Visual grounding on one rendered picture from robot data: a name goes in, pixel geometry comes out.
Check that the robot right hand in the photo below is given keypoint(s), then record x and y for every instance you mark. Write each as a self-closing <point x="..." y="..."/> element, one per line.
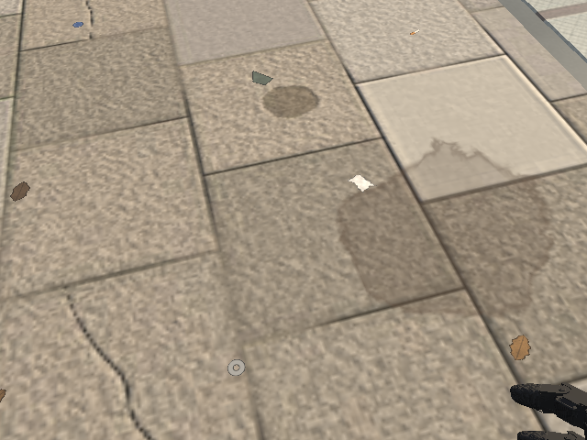
<point x="566" y="401"/>

